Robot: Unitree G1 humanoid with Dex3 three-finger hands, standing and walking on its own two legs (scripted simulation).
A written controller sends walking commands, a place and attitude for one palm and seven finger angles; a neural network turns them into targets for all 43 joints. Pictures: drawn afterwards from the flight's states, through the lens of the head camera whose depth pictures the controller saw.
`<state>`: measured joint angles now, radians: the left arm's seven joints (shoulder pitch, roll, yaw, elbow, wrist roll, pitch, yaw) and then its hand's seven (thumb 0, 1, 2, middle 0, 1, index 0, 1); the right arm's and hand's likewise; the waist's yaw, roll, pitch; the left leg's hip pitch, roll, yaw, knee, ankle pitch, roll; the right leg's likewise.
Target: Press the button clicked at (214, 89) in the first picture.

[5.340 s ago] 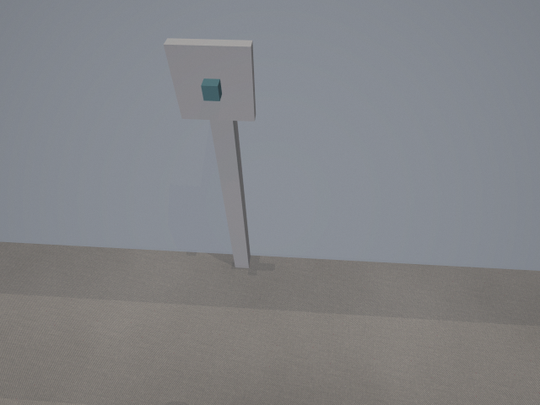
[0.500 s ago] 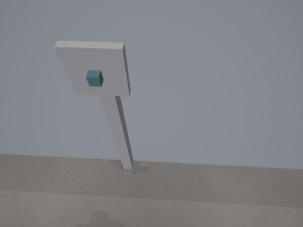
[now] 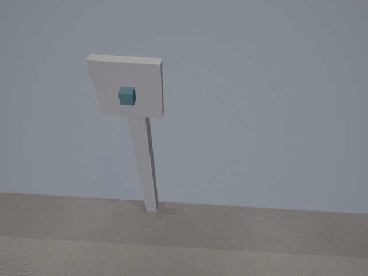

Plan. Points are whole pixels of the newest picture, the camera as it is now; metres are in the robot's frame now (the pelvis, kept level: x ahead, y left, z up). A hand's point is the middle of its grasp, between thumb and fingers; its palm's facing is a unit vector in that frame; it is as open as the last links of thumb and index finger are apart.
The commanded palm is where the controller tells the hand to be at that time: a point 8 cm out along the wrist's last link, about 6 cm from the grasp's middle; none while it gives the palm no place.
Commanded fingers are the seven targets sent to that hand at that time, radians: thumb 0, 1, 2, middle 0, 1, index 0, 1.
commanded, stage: come to a stop and stand still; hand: left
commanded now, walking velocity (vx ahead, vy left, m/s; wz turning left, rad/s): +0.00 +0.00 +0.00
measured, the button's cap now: (127, 95) +0.52 +0.20 +0.10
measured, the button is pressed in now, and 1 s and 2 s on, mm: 0 0 0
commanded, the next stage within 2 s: look again from close up in 0.16 s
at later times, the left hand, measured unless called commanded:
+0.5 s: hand out of the picture +0.05 +0.21 -0.17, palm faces +0.02 -0.97 -0.25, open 7.4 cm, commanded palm none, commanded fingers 0.00 0.90 0.90 -0.20 -0.30 -0.20 -0.30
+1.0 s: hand out of the picture +0.13 +0.27 -0.09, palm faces +0.27 -0.93 -0.24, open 7.3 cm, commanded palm +0.09 +0.30 -0.06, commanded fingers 0.00 0.90 0.90 -0.37 -0.48 -0.37 -0.48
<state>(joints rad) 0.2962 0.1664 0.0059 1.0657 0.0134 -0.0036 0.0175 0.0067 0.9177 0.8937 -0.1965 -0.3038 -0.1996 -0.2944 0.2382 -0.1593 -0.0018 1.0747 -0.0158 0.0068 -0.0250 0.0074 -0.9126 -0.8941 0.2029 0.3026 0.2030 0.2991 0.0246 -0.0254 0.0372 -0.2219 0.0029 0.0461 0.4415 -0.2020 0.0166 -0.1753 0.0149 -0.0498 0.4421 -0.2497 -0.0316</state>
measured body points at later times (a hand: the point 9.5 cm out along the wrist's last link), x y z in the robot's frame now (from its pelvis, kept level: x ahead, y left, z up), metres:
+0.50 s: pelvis +0.01 +0.01 -0.01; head +0.00 +0.01 +0.44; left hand +0.05 +0.26 -0.15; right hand +0.04 -0.25 -0.15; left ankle +0.02 +0.11 -0.74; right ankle -0.01 -0.10 -0.74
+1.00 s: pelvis -0.02 +0.01 +0.00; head -0.01 +0.02 +0.45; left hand +0.11 +0.32 -0.07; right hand +0.11 -0.26 -0.11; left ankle +0.02 +0.11 -0.74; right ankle -0.01 -0.10 -0.74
